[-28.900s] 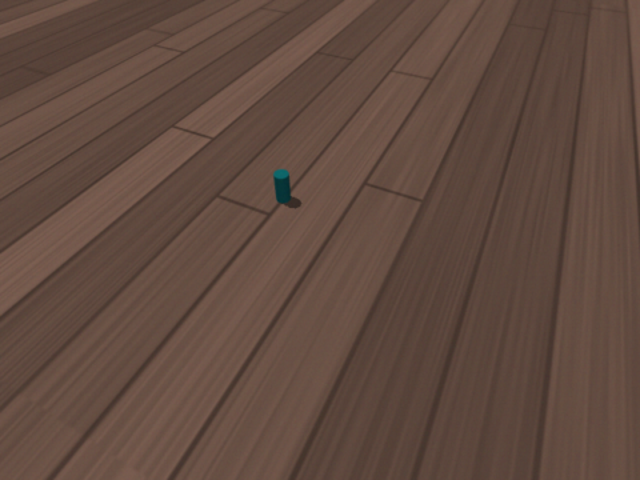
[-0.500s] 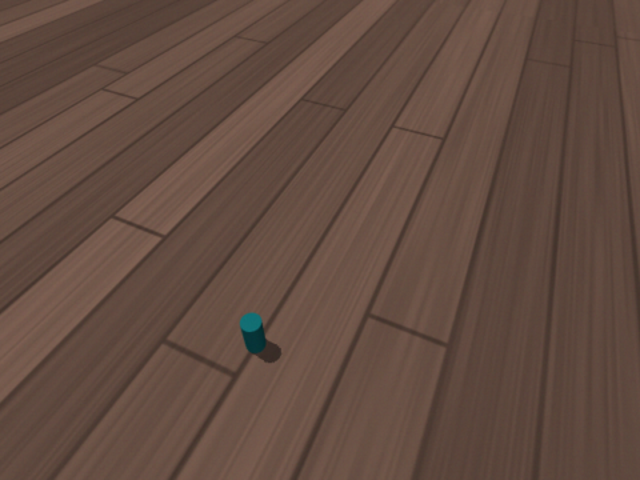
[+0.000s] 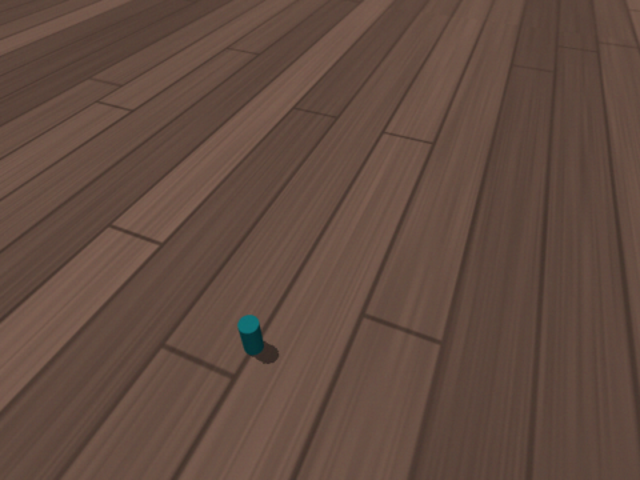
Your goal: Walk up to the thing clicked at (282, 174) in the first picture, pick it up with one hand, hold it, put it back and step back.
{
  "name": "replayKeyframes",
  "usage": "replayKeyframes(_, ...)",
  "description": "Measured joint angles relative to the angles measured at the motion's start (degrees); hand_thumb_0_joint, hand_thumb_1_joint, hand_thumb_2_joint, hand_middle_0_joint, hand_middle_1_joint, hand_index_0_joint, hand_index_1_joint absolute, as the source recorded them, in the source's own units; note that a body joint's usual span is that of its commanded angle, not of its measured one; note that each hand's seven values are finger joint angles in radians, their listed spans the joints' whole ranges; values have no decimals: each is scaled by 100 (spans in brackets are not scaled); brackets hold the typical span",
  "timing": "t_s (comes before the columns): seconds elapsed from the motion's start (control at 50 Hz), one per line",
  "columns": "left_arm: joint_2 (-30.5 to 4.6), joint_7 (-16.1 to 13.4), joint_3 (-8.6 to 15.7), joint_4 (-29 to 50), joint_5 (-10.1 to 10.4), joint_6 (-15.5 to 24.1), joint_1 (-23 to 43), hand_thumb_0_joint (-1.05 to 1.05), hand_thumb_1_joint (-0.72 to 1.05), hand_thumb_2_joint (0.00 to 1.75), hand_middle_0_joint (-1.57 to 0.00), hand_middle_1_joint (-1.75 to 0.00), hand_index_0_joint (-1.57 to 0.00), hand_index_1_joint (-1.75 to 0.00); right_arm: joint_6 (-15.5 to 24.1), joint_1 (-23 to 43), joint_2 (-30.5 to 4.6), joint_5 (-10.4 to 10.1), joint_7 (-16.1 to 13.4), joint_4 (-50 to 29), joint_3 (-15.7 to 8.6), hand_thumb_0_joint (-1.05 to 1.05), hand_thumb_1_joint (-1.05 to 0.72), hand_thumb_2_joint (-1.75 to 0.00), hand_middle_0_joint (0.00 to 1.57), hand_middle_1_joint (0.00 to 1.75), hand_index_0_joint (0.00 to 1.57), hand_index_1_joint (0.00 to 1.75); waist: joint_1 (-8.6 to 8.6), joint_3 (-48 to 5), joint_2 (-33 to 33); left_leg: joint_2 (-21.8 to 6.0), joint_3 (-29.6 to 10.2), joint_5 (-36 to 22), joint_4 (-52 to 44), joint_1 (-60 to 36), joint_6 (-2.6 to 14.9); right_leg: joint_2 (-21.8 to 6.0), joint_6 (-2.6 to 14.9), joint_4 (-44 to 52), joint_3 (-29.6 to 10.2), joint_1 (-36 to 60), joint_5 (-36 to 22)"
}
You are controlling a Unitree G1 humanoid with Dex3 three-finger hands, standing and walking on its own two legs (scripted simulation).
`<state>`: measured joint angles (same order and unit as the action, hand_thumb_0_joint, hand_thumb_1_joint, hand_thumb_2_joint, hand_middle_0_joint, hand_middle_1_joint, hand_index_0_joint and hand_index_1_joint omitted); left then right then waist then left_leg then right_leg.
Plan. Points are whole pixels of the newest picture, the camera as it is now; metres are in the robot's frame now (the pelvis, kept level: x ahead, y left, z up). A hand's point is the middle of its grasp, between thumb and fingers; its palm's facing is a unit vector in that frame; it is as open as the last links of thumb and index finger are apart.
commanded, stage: stand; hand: left
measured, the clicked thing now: (251, 335) +0.73 +0.23 -0.71
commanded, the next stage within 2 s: walk up in 0.40 s
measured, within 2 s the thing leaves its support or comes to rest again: neither
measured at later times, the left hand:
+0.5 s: hand out of the picture +0.07 +0.25 -0.16, palm faces -0.02 -0.94 -0.34, open 7.4 cm
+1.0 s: hand (151, 433) +0.25 +0.26 -0.16, palm faces -0.12 -0.93 -0.35, open 7.4 cm
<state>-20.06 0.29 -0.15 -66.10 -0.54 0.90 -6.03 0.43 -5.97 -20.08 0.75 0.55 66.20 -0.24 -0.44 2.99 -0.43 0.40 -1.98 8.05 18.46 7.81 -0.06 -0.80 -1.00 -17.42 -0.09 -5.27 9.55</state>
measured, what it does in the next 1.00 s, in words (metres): walks ahead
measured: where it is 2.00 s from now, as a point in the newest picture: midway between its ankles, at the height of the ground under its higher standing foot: outside the picture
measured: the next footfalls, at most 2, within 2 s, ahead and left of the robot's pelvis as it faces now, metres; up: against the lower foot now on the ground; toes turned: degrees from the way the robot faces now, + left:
right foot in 1.02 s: +0.32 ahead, -0.12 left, +0.00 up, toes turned -4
left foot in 1.40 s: +0.37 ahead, +0.12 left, +0.00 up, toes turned +0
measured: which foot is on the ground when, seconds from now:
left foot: down 0.00-1.00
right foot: down 0.00-0.66, up 0.68-1.00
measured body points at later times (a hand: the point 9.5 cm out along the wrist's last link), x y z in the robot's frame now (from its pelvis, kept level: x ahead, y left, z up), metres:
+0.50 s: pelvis +0.02 +0.00 +0.00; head +0.02 +0.00 +0.45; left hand +0.07 +0.30 -0.13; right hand +0.08 -0.31 -0.13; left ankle +0.02 +0.12 -0.74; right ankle +0.00 -0.13 -0.74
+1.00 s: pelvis +0.15 +0.00 -0.02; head +0.18 +0.00 +0.43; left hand +0.26 +0.31 -0.13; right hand +0.16 -0.32 -0.14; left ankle +0.06 +0.12 -0.75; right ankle +0.28 -0.12 -0.74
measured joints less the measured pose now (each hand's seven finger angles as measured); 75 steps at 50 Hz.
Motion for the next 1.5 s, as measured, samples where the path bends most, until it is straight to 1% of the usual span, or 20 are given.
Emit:
replayKeyframes(0.4, 0, 14, -39, 62, 17, -20, -107, 0, 91, 90, -20, -30, -20, -30, 12, -96, -4, -9, -7, -24, 65, 0, -90, -89, 20, 30, 20, 30, -10, -27, 17, 13, -16, 31, 36, 92, -12, -12, 16, -125, 16, -126, 85)
replayKeyframes(0.48, -29, 155, 148, 349, -87, 29, -370, 0, 91, 90, -20, -30, -20, -30, 46, -336, -34, 108, 136, -309, -120, 0, -90, -89, 20, 30, 20, 30, 42, -156, 11, 23, -21, 1113, 649, 279, 200, 43, 245, -681, -40, -296, 1119)
replayKeyframes(0.52, -79, 176, 224, 503, -106, 88, -529, 0, 91, 90, -20, -30, -20, -30, 71, -452, -99, 142, 163, -448, -193, 0, -90, -89, 20, 30, 20, 30, 73, -181, -14, 12, -41, 1284, 979, 396, 254, 89, 300, -790, -62, -327, 980)
replayKeyframes(0.56, -128, 178, 293, 622, -123, 142, -657, 0, 91, 90, -20, -30, -20, -30, 65, -504, -184, 165, 167, -535, -265, 0, -90, -89, 20, 30, 20, 30, 93, -118, -56, -40, 27, 1378, 1510, 591, 237, 115, 219, -802, -30, -274, 563)
replayKeyframes(0.62, -185, 193, 353, 750, -158, 129, -851, 0, 90, 90, -20, -30, -20, -30, 72, -584, -289, 169, 189, -629, -352, 0, -90, -89, 20, 30, 20, 30, 151, -49, -122, -176, 155, 1594, 1784, 784, 244, 139, 143, -825, 32, -99, 799)
replayKeyframes(0.64, -237, 199, 359, 784, -147, 100, -918, 0, 90, 90, -20, -30, -20, -30, 115, -606, -294, 174, 203, -677, -378, 0, -90, -89, 20, 30, 20, 30, 163, -24, -71, -189, 222, 1358, 1597, 736, 219, 97, 115, -908, 16, -77, 902)
replayKeyframes(0.68, -346, 188, 366, 815, -98, -3, -1042, 0, 90, 90, -20, -30, -20, -30, 250, -637, -256, 217, 203, -809, -442, 0, -90, -89, 20, 30, 20, 30, 168, 20, 144, -69, 408, 783, 1380, 563, 164, -43, 180, -1583, -135, -283, 1165)
replayKeyframes(0.74, -390, 145, 312, 804, -73, -96, -1095, 1, 91, 90, -20, -30, -20, -30, 383, -783, -209, 161, 170, -1067, -459, 0, -90, -89, 20, 30, 20, 30, 36, 49, 198, -46, 441, 937, 1217, 338, 185, 195, 317, -3308, -366, -1032, 1628)
replayKeyframes(0.82, -444, 182, 289, 1021, -10, -19, -1038, 1, 91, 90, -20, -30, -20, -30, 388, -1033, -143, 82, 108, -1258, -378, 0, -90, -89, 20, 30, 20, 30, -10, 187, 273, -39, 472, 901, 714, -173, 197, 121, 294, -3640, -292, -1682, 1345)
replayKeyframes(0.96, -355, 323, 280, 1460, -39, 1, -698, 1, 91, 90, -20, -30, -20, -30, 272, -1328, -196, 46, 102, -1577, -313, 0, -90, -89, 20, 30, 20, 30, -128, 452, 213, -35, 593, 1342, 755, -718, 101, -223, 317, -2036, 43, -2011, 330)
replayKeyframes(1.04, -236, 344, 325, 1621, -53, 86, -543, 1, 91, 90, -20, -30, -20, -30, 182, -1511, -275, 12, 88, -1701, -307, 0, -90, -89, 20, 30, 20, 30, -221, 415, -5, -180, 557, 2038, 1578, -718, 23, -45, 390, -1649, 236, -1705, -233)
replayKeyframes(1.06, -189, 325, 344, 1686, -63, 131, -484, 1, 91, 90, -20, -30, -20, -30, 150, -1498, -278, 0, 69, -1689, -303, 0, -90, -89, 20, 30, 20, 30, -231, 461, -120, -291, 474, 2099, 2180, -515, 102, 24, 364, -1826, 324, -1693, -142)
replayKeyframes(1.12, -110, 288, 321, 1909, 3, 222, -442, 0, 91, 90, -20, -30, -20, -30, 60, -1375, -225, -20, 57, -1639, -241, 0, -90, -89, 20, 30, 20, 30, -105, 513, -121, -79, 159, 2138, 4263, 421, 244, 22, 424, -2026, 309, -1580, 185)
replayKeyframes(1.16, -41, 263, 278, 1969, 20, 222, -510, 0, 91, 90, -20, -30, -20, -30, 72, -1320, -246, -29, 82, -1654, -227, 0, -90, -89, 20, 30, 20, 30, -49, 463, -158, -79, 133, 1912, 4757, 939, 264, 23, 468, -1814, 295, -1388, 192)
replayKeyframes(1.22, -5, 236, 241, 1986, -15, 202, -698, 0, 91, 90, -20, -30, -20, -30, 127, -1291, -292, 14, 144, -1732, -253, 0, -90, -89, 20, 30, 20, 30, -7, 344, -217, -280, 172, 1461, 4331, 1442, 186, 67, 441, -1425, 276, -1149, 101)
replayKeyframes(1.28, -59, 197, 235, 1978, -75, 144, -830, 0, 90, 90, -20, -30, -20, -30, 136, -1286, -301, 74, 138, -1741, -278, 0, -90, -89, 20, 30, 20, 30, 38, 279, -196, -429, 232, 1375, 3285, 1611, 57, 104, 407, -1300, 263, -1076, 124)
replayKeyframes(1.38, -187, 134, 235, 1842, -34, -63, -857, 0, 90, 90, -20, -30, -20, -30, 111, -1262, -305, 96, 13, -1497, -276, 0, -90, -89, 20, 30, 20, 30, 133, 251, -51, -338, 313, 653, 1853, 1265, 54, 91, 275, -1882, 230, -1225, 586)
replayKeyframes(1.42, -223, 94, 226, 1704, 19, -168, -800, 0, 90, 90, -20, -30, -20, -30, 109, -1180, -252, 124, -57, -1374, -266, 0, -90, -89, 20, 30, 20, 30, 113, 247, 97, -238, 345, 478, 1777, 1188, -13, 7, 204, -2193, 181, -1312, 809)
replayKeyframes(1.48, -237, 61, 207, 1480, 73, -250, -708, 1, 91, 90, -20, -30, -20, -30, 90, -988, -157, 101, -57, -1311, -143, 0, -90, -89, 20, 30, 20, 30, 74, 247, 216, -251, 357, 646, 1903, 1216, -8, 74, 286, -2341, 75, -1305, 1365)
replayKeyframes(1.5, -240, 61, 203, 1412, 73, -243, -683, 1, 91, 90, -20, -30, -20, -30, 88, -907, -133, 93, -54, -1296, -103, 0, -90, -89, 20, 30, 20, 30, 72, 255, 232, -272, 353, 673, 1913, 1214, -18, 83, 283, -2243, 87, -1257, 1248)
